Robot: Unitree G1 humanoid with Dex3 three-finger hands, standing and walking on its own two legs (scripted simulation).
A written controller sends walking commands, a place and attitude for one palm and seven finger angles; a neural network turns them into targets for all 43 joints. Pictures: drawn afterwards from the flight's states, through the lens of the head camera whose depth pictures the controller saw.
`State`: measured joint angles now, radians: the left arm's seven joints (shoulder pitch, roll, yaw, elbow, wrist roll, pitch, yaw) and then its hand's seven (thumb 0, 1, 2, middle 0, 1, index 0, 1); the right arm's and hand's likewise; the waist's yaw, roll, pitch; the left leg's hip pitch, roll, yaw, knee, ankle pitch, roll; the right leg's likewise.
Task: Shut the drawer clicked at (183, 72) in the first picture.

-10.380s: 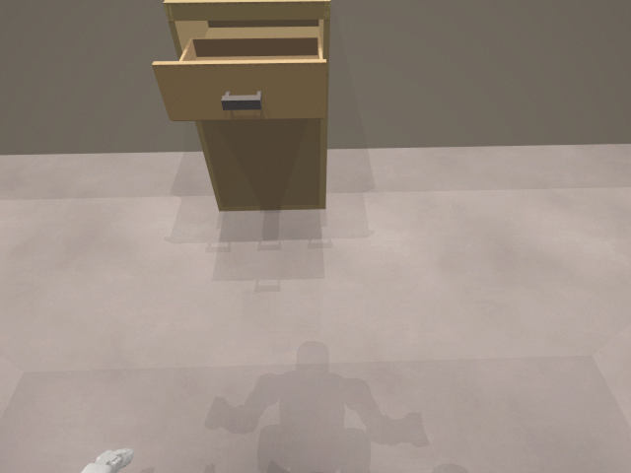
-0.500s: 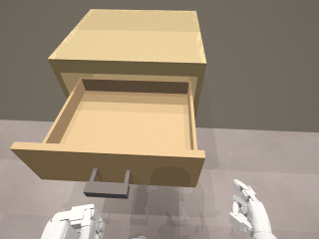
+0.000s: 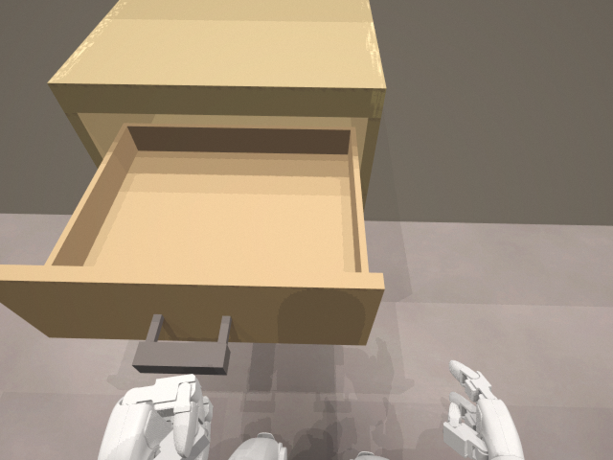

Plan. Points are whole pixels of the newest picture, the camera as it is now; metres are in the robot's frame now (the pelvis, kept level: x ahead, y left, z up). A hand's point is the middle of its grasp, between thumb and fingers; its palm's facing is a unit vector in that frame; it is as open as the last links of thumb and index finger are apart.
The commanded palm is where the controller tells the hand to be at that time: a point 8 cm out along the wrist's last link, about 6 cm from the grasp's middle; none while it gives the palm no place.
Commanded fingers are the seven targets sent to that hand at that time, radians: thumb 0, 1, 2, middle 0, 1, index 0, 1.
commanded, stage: bring the fist close to the handle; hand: left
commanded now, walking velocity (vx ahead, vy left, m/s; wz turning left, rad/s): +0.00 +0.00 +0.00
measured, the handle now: (187, 340) +0.26 +0.16 +0.04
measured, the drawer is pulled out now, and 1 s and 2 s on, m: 0.30 0.30 0.19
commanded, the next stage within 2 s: push the drawer shut in 0.76 s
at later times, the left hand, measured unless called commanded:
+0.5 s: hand (212, 414) +0.18 +0.12 +0.05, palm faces +0.02 -1.00 +0.03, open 3.0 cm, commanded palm +0.14 +0.17 +0.05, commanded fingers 0.00 0.90 0.90 -1.40 -1.60 -1.40 -1.60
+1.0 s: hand (210, 412) +0.18 +0.12 +0.05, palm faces +0.00 -1.00 +0.04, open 3.2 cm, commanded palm +0.16 +0.17 +0.05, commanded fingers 0.00 0.90 0.90 -1.40 -1.60 -1.40 -1.60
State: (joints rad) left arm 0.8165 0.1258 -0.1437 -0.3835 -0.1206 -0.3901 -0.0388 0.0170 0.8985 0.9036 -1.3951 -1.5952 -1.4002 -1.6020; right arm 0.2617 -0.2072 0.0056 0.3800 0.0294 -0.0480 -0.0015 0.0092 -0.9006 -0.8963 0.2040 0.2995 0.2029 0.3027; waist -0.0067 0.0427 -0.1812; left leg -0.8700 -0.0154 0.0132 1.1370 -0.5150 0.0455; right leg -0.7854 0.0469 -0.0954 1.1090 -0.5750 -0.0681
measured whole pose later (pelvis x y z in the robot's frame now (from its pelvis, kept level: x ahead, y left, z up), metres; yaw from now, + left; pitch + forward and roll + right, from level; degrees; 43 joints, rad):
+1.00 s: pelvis +0.00 +0.01 -0.02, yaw +0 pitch +18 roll -3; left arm 0.67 0.12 -0.17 -0.27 -0.09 -0.46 0.02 0.01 0.89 0.91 -1.40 -1.60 -1.40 -1.60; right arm 0.22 -0.21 0.02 0.39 0.01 -0.03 0.01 0.01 -0.90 -0.90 0.20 0.30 0.20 0.30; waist -0.02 0.04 -0.20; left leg -1.01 -0.02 0.01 1.24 -0.55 0.06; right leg -0.91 0.04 -0.10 1.20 -0.60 -0.06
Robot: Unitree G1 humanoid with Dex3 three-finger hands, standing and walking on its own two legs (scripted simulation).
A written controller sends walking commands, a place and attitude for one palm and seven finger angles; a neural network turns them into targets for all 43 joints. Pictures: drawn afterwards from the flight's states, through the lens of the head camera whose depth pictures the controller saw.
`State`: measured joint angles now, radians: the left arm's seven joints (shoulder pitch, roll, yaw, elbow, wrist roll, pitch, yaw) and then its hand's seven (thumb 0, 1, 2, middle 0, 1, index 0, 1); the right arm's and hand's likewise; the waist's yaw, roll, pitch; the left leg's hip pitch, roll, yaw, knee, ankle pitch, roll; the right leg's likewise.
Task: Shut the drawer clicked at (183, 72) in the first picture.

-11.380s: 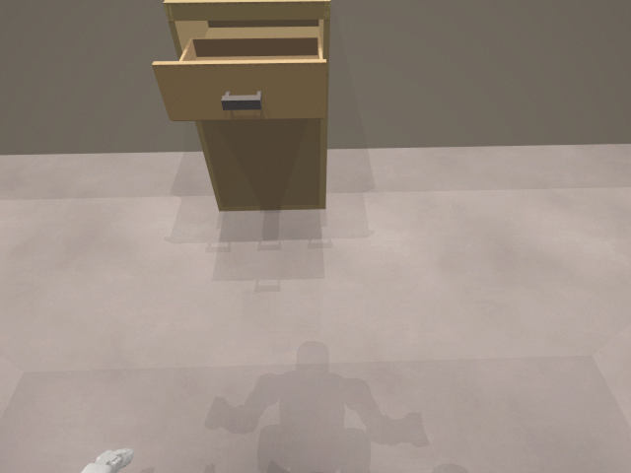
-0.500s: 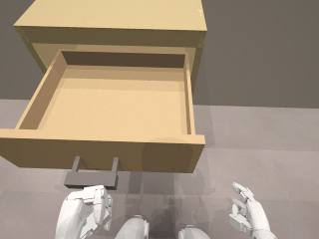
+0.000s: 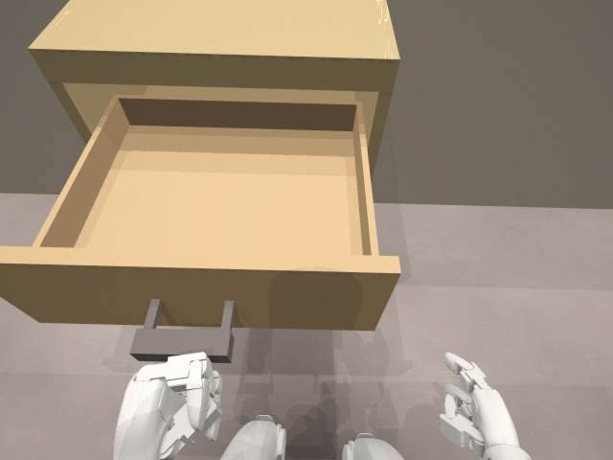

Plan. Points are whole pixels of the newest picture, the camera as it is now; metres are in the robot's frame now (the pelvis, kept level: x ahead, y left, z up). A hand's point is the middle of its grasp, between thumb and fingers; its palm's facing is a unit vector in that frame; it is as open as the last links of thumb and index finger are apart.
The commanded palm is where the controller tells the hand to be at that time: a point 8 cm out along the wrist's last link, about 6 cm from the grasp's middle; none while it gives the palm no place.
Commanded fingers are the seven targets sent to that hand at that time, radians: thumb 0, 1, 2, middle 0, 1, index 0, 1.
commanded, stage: push the drawer shut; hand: left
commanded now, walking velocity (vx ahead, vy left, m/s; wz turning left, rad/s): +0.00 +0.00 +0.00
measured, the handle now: (188, 326) +0.26 +0.15 +0.06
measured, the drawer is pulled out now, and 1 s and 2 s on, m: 0.30 0.19 0.05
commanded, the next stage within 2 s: none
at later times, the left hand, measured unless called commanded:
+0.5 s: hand (227, 351) +0.24 +0.10 +0.07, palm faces +0.00 -1.00 +0.01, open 3.2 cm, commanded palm +0.22 +0.15 +0.07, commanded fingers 0.00 0.90 0.90 -1.40 -1.60 -1.40 -1.60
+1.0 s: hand (235, 307) +0.29 +0.10 +0.06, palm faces -0.01 -1.00 -0.01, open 3.1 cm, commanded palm +0.28 +0.15 +0.07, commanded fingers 0.00 0.90 0.90 -1.40 -1.60 -1.40 -1.60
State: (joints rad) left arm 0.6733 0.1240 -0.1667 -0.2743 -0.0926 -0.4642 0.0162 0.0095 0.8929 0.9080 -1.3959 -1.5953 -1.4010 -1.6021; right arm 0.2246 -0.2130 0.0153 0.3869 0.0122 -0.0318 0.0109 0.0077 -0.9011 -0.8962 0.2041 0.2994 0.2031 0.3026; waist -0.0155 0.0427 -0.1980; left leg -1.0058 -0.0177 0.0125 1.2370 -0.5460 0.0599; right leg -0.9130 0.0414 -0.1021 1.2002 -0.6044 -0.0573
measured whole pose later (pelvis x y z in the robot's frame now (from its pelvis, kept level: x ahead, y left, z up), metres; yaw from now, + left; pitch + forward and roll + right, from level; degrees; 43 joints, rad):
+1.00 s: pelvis +0.01 +0.00 +0.01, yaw +0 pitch +18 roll -2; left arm 0.17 0.13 -0.10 0.05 -0.10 -0.38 0.07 -0.02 0.93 0.95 -1.40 -1.60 -1.40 -1.60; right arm 0.23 -0.24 0.03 0.47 0.00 0.01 0.01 0.01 -0.90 -0.90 0.20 0.30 0.20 0.30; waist -0.03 0.04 -0.17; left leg -0.95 -0.02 0.02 1.15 -0.52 0.06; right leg -0.86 0.04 -0.09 1.12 -0.58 -0.06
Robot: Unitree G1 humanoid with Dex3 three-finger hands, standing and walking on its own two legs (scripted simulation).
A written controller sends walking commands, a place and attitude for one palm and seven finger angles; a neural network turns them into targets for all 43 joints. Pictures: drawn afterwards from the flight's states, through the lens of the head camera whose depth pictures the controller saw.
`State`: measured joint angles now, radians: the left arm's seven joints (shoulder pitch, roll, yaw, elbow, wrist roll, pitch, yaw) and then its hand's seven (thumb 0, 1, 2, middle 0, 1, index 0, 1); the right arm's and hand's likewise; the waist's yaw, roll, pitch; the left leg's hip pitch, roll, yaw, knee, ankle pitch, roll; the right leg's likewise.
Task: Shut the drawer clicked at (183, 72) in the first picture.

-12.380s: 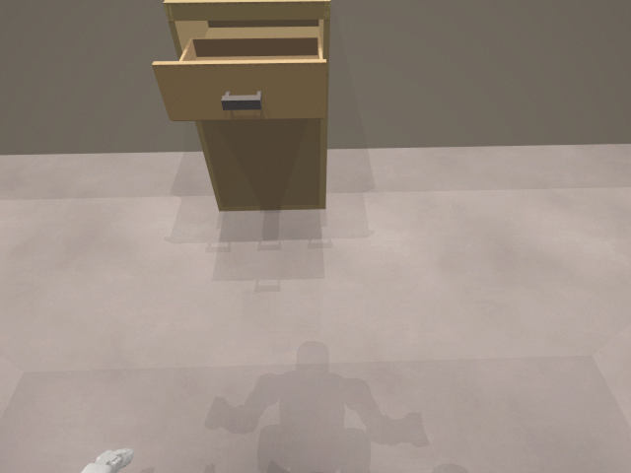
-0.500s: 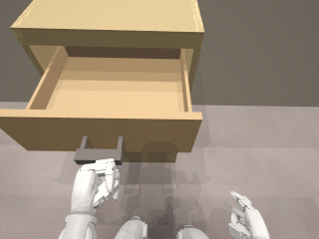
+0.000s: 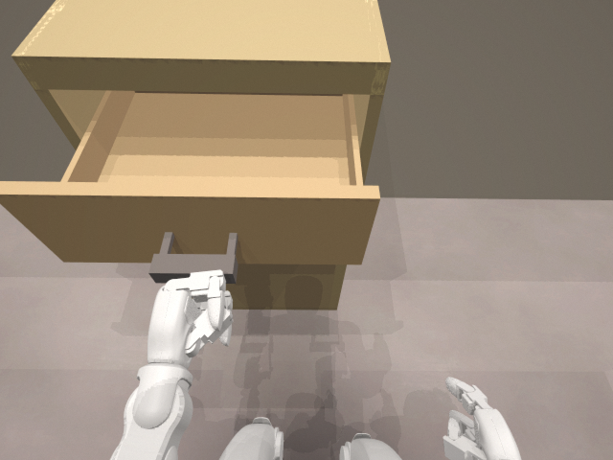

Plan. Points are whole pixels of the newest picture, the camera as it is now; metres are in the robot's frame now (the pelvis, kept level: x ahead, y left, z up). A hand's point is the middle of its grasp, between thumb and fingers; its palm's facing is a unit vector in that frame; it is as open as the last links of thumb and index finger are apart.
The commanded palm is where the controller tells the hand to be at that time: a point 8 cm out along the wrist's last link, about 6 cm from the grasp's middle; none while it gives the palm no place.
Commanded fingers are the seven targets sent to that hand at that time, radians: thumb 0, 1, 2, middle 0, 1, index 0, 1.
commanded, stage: push the drawer shut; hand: left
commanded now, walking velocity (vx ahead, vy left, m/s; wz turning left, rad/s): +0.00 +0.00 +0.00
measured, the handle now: (198, 253) +0.36 +0.16 +0.05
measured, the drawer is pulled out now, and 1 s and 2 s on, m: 0.19 0.05 0.00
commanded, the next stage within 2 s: pull the fist back off the drawer in 1.82 s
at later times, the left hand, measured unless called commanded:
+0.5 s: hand (233, 269) +0.34 +0.11 +0.05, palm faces -0.01 -1.00 -0.02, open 3.1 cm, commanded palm +0.33 +0.16 +0.05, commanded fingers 0.00 0.90 0.90 -1.40 -1.60 -1.40 -1.60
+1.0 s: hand (241, 218) +0.42 +0.11 +0.05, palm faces +0.02 -1.00 -0.03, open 3.0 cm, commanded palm +0.40 +0.15 +0.05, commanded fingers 0.00 0.90 0.90 -1.40 -1.60 -1.40 -1.60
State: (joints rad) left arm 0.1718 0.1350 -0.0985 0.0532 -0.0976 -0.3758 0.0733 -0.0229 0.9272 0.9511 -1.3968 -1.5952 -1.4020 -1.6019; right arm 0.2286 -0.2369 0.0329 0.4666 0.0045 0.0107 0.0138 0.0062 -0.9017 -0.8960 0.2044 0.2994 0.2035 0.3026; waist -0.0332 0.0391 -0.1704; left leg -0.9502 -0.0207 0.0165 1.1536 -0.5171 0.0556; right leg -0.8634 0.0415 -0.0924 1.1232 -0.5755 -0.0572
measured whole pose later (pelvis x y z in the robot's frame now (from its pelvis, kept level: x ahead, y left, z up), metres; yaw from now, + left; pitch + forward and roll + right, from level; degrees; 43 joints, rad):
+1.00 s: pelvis -0.02 +0.00 +0.00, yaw -1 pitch +20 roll -2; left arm -0.54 0.20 0.11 0.78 -0.10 -0.44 0.08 -0.04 0.91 0.95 -1.40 -1.60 -1.40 -1.60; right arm 0.30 -0.25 0.01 0.61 0.00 0.04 0.03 0.00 -0.90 -0.90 0.20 0.30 0.20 0.30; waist -0.11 0.03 -0.15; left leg -1.01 -0.01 0.03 1.13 -0.47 0.06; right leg -0.94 0.05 -0.08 1.10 -0.52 -0.05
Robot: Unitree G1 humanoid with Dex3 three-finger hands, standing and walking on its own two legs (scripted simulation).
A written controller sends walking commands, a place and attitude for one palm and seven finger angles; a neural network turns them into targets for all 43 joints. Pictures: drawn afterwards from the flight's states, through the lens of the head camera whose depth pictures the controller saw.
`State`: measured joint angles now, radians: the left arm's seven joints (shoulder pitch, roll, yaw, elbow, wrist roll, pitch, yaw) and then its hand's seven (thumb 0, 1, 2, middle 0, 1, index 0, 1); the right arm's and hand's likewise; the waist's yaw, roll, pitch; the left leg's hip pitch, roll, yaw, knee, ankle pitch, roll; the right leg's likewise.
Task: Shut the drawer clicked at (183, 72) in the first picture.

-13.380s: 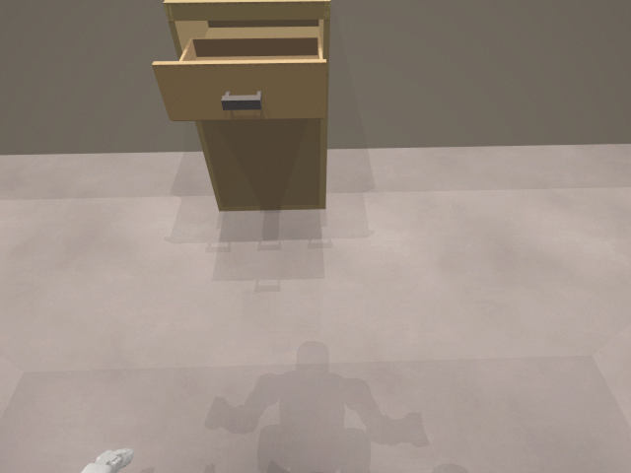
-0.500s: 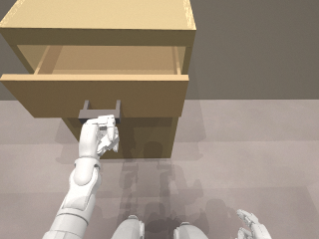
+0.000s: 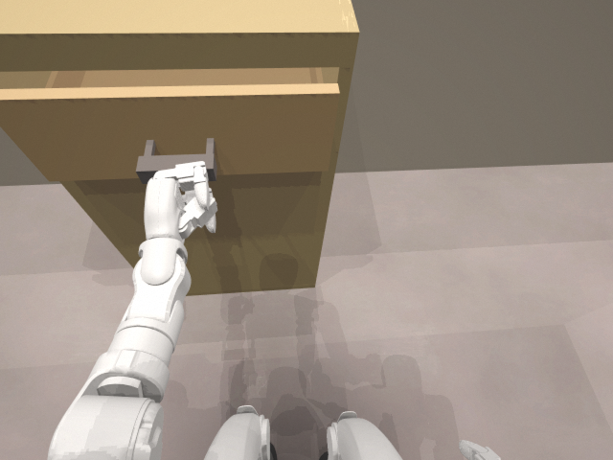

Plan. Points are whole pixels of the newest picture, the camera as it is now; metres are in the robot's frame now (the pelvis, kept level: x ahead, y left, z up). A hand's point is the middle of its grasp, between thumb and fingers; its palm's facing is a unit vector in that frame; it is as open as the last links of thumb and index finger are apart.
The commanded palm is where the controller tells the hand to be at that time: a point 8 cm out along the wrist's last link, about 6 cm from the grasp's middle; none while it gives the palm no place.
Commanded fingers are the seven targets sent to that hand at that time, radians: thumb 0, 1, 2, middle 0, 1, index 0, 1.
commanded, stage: push the drawer shut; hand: left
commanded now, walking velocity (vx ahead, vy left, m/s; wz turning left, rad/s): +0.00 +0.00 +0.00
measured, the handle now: (179, 156) +0.52 +0.17 +0.05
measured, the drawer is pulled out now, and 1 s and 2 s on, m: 0.05 0.00 0.00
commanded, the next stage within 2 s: pull the fist back off the drawer in 0.82 s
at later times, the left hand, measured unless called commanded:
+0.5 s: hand (215, 175) +0.49 +0.11 +0.04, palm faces +0.04 -1.00 -0.03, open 3.0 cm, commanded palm +0.47 +0.17 +0.05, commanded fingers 0.00 0.90 0.90 -1.40 -1.60 -1.40 -1.60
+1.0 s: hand (211, 175) +0.49 +0.12 +0.04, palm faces +0.04 -1.00 -0.04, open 2.6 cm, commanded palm +0.50 +0.16 +0.05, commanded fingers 0.00 0.90 0.90 -1.40 -1.60 -1.40 -1.60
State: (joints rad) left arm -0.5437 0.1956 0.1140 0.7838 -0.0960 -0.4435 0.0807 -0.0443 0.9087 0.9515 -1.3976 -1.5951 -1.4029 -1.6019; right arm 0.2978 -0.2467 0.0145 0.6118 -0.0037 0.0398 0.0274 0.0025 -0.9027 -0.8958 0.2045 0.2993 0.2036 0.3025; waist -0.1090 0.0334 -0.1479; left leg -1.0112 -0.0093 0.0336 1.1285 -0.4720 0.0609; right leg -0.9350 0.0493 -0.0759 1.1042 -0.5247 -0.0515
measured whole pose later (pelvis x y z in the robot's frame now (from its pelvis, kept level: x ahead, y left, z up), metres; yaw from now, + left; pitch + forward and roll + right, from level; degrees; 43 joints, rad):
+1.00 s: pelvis -0.03 +0.00 -0.02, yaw +0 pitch +24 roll -4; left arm -0.94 0.37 0.24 1.26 -0.02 -0.54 0.05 -0.10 0.68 1.03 -1.40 -1.60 -1.40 -1.60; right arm 0.39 -0.27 0.04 0.66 -0.04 0.01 0.03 0.00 -0.90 -0.90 0.20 0.30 0.20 0.30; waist -0.22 0.04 -0.14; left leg -1.17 0.00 0.00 1.19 -0.44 0.06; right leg -1.07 0.06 -0.11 1.14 -0.49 -0.05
